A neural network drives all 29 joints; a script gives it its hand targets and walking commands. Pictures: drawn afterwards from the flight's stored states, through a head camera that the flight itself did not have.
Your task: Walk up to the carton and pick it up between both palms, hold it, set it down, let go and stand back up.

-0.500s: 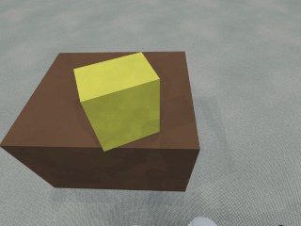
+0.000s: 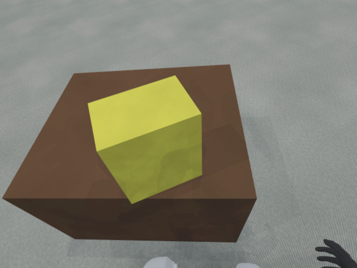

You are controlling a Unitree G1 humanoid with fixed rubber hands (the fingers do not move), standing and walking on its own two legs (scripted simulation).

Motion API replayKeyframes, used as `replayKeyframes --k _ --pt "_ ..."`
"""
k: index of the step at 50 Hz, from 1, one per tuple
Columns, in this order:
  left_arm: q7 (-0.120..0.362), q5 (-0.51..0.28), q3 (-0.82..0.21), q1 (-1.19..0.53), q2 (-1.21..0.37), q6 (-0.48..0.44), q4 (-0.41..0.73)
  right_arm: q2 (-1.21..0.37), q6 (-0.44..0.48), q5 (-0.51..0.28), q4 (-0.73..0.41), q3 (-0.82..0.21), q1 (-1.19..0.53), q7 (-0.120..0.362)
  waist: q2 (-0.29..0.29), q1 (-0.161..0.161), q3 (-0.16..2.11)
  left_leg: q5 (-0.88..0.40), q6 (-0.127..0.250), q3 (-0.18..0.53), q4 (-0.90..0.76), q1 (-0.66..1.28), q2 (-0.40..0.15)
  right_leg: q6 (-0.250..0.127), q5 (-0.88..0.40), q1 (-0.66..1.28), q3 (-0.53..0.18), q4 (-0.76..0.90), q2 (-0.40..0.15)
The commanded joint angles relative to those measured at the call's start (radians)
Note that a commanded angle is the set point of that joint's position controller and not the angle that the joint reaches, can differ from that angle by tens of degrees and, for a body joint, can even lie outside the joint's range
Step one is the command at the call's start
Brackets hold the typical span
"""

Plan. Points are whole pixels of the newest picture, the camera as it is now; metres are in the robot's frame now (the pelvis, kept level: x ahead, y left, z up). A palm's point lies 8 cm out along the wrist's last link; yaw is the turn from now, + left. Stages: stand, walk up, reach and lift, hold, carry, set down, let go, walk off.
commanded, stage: walk up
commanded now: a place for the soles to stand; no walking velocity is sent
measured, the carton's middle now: (152, 143) +0.45 +0.11 -0.05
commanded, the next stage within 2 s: none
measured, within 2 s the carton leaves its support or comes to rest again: neither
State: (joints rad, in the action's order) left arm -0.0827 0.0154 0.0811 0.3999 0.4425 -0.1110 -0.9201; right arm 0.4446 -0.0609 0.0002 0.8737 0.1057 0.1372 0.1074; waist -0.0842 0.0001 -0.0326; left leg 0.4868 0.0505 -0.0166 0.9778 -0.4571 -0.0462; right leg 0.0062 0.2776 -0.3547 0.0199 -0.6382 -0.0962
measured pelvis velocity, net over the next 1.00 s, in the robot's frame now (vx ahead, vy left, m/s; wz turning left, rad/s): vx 0.09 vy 0.19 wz -0.02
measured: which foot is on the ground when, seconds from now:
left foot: up 0.00-0.04, down 0.06-0.44, up 0.46-0.72, down 0.74-1.00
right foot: down 0.00-0.06, up 0.08-0.42, down 0.44-0.74, up 0.76-1.00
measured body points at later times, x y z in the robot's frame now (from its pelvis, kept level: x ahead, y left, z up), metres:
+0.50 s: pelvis +0.06 +0.07 -0.01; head +0.08 +0.06 +0.44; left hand +0.08 +0.43 -0.10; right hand +0.15 -0.26 -0.12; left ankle +0.04 +0.14 -0.70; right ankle +0.14 -0.08 -0.72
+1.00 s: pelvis +0.09 +0.19 +0.01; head +0.12 +0.19 +0.45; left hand +0.13 +0.55 -0.09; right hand +0.13 -0.16 -0.10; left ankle +0.08 +0.24 -0.72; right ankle +0.12 +0.00 -0.67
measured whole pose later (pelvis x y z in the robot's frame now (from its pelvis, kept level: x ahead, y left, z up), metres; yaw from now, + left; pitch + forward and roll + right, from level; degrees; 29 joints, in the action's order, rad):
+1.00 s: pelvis +0.09 +0.19 +0.01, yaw -1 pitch +0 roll -3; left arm -0.11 0.02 0.06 0.31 0.46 -0.05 -0.93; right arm 0.44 -0.05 0.00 0.84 0.12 0.31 0.04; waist -0.06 0.00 -0.06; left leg 0.39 0.08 -0.08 0.68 -0.30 0.01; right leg 0.01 0.44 -0.53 -0.05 -0.98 -0.02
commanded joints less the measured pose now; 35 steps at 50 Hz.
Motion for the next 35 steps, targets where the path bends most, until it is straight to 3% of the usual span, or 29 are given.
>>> replayKeyframes --k 1,2,3,4,5,6,7,8,10,13,15,18,19,20,21,22,23,24,25,26,28,29,31,33,34,35 --pt "-0.026 0.015 0.092 -0.019 0.373 0.003 0.064 0.175 0.01 0.059 -0.119 0.054 -0.003 -0.001 0.243 -0.018 0.018 -0.058 -0.045 0.083 -0.259 0.009 -0.086 -0.221 0.019 0.031 -0.307 0.14 -0.244" --pt "-0.025 0.011 0.08 -0.062 0.348 0.011 0.074 0.174 0.02 0.066 -0.086 0.062 0.087 -0.004 0.213 -0.072 0.056 -0.158 -0.042 0.068 -0.408 0.192 -0.066 -0.177 -0.008 -0.071 -0.218 0.031 -0.194" --pt "-0.026 0.013 0.048 -0.066 0.266 0.021 0.08 0.198 0.028 0.08 -0.045 0.076 0.184 -0.013 0.077 -0.119 0.08 -0.111 -0.043 0.068 -0.507 0.397 -0.008 -0.107 0.036 -0.229 -0.078 -0.172 -0.087" --pt "-0.029 0.015 0.006 -0.028 0.149 0.028 0.082 0.271 0.03 0.095 -0.044 0.088 0.205 -0.024 -0.212 -0.127 0.016 0.084 -0.034 0.275 -0.663 0.413 -0.144 -0.055 0.319 -0.412 0.029 -0.393 0.082" --pt "-0.042 0.001 0.007 -0.062 0.182 0.036 0.088 0.359 0.038 0.074 -0.085 0.097 0.128 -0.03 -0.233 -0.112 -0.048 0.144 0.002 0.511 -0.808 0.291 -0.284 -0.037 0.345 -0.484 -0.029 -0.512 0.135" --pt "-0.047 -0.004 0.021 -0.091 0.235 0.036 0.065 0.329 0.036 0.068 -0.097 0.087 0.078 -0.037 -0.098 -0.094 -0.104 0.087 0.01 0.467 -0.781 0.244 -0.273 -0.045 0.272 -0.46 -0.08 -0.543 0.096" --pt "-0.039 -0.012 0.026 -0.071 0.248 0.034 0.04 0.276 0.037 0.067 -0.106 0.071 0.056 -0.041 -0.03 -0.072 -0.115 0.008 -0.009 0.384 -0.725 0.25 -0.235 -0.039 0.225 -0.447 -0.078 -0.524 0.084" --pt "-0.034 -0.017 0.029 -0.039 0.254 0.03 0.02 0.238 0.04 0.064 -0.111 0.06 0.064 -0.046 -0.02 -0.06 -0.096 -0.117 -0.01 0.306 -0.665 0.278 -0.198 -0.035 0.194 -0.415 -0.073 -0.49 0.065" --pt "-0.023 -0.018 0.028 0.03 0.244 0.029 -0.006 0.2 0.041 0.058 -0.131 0.052 0.073 -0.049 -0.055 -0.048 -0.042 -0.322 0.024 0.223 -0.6 0.348 -0.166 -0.014 0.166 -0.35 -0.047 -0.426 0.061" --pt "-0.022 -0.02 0.013 -0.019 0.213 0.032 0.005 0.193 0.037 0.06 -0.137 0.053 0.113 -0.051 -0.041 -0.071 -0.043 -0.48 0.069 0.183 -0.557 0.412 -0.152 0.002 0.173 -0.333 0.003 -0.303 0.077" --pt "-0.026 -0.022 0.005 -0.04 0.201 0.029 0.014 0.195 0.031 0.065 -0.14 0.054 0.14 -0.052 -0.065 -0.084 -0.028 -0.613 0.081 0.164 -0.515 0.446 -0.151 -0.002 0.171 -0.321 0.04 -0.231 0.084" --pt "-0.036 -0.029 0.001 0.0 0.19 0.019 0.001 0.184 0.018 0.075 -0.155 0.052 0.135 -0.052 -0.094 -0.075 0.015 -0.797 0.107 0.133 -0.426 0.442 -0.154 -0.01 0.088 -0.229 0.103 -0.119 0.096" --pt "-0.039 -0.032 0.001 0.042 0.184 0.013 -0.015 0.175 0.012 0.076 -0.168 0.049 0.099 -0.05 -0.085 -0.05 0.03 -0.774 0.103 0.094 -0.379 0.384 -0.135 -0.016 0.005 -0.132 0.115 -0.033 0.101" --pt "-0.042 -0.031 0.003 0.118 0.179 0.007 -0.046 0.167 0.004 0.075 -0.191 0.044 0.036 -0.045 -0.068 -0.004 0.053 -0.705 0.091 0.044 -0.307 0.297 -0.103 -0.017 -0.13 0.009 0.129 0.083 0.112" --pt "-0.05 -0.021 0.02 0.224 0.212 0.004 -0.08 0.148 0.003 0.068 -0.223 0.034 -0.019 -0.041 -0.022 0.062 0.09 -0.638 0.061 0.009 -0.198 0.166 -0.07 -0.03 -0.218 0.201 0.098 0.16 0.102" --pt "-0.06 -0.002 0.054 0.287 0.291 0.004 -0.088 0.11 0.007 0.064 -0.243 0.02 -0.012 -0.04 0.073 0.099 0.105 -0.452 0.015 0.01 -0.073 -0.05 -0.034 -0.081 -0.129 0.37 -0.1 0.162 0.009" --pt "-0.069 0.019 0.076 0.284 0.379 0.002 -0.063 0.069 0.003 0.066 -0.255 0.009 -0.001 -0.043 0.255 0.086 0.104 0.11 -0.027 0.044 0.111 -0.269 0.035 -0.197 -0.125 0.413 -0.533 0.249 -0.295" --pt "-0.067 0.007 0.084 0.183 0.431 0.003 -0.021 0.159 -0.021 0.073 -0.232 0.033 -0.007 -0.049 0.127 0.069 0.069 0.131 -0.031 0.156 0.273 -0.231 0.0 -0.303 0.237 0.204 -0.732 0.372 -0.441" --pt "-0.068 -0.003 0.085 0.06 0.42 0.004 0.02 0.209 -0.032 0.071 -0.207 0.053 0.013 -0.045 0.07 0.025 -0.058 0.083 -0.041 0.194 0.344 -0.208 -0.047 -0.331 0.445 0.022 -0.724 0.42 -0.447" --pt "-0.067 0.002 0.074 -0.017 0.385 0.003 0.041 0.221 -0.034 0.069 -0.184 0.063 0.043 -0.039 0.053 -0.008 -0.119 0.02 -0.05 0.194 0.337 -0.186 -0.069 -0.305 0.458 -0.055 -0.633 0.405 -0.373" --pt "-0.058 0.014 0.056 -0.037 0.338 0.003 0.049 0.196 -0.032 0.067 -0.141 0.067 0.094 -0.025 0.127 -0.032 -0.094 -0.036 -0.056 0.152 0.214 -0.1 -0.062 -0.223 0.327 -0.096 -0.403 0.319 -0.219" --pt "-0.05 0.023 0.058 -0.01 0.335 0.004 0.045 0.179 -0.032 0.066 -0.126 0.065 0.105 -0.015 0.187 -0.024 -0.061 -0.014 -0.054 0.118 0.14 -0.059 -0.046 -0.204 0.286 -0.081 -0.341 0.287 -0.183" --pt "-0.041 0.035 0.073 0.003 0.366 0.01 0.047 0.177 -0.035 0.067 -0.135 0.066 0.071 -0.005 0.253 -0.014 -0.043 0.067 -0.052 0.088 0.036 -0.005 -0.041 -0.204 0.311 -0.094 -0.339 0.268 -0.192" --pt "-0.042 0.04 0.091 -0.01 0.396 0.015 0.056 0.178 -0.032 0.07 -0.149 0.067 0.046 -0.004 0.269 -0.015 -0.04 0.077 -0.043 0.088 -0.097 0.006 -0.075 -0.215 0.266 -0.081 -0.38 0.244 -0.236" --pt "-0.043 0.037 0.095 -0.035 0.401 0.019 0.063 0.182 -0.027 0.071 -0.138 0.071 0.078 -0.005 0.264 -0.036 -0.014 0.023 -0.038 0.075 -0.179 0.067 -0.078 -0.206 0.23 -0.101 -0.364 0.214 -0.241" --pt "-0.043 0.032 0.089 -0.08 0.386 0.025 0.074 0.188 -0.019 0.075 -0.104 0.08 0.17 -0.006 0.214 -0.091 0.032 -0.081 -0.027 0.064 -0.325 0.244 -0.068 -0.17 0.225 -0.197 -0.282 0.116 -0.202"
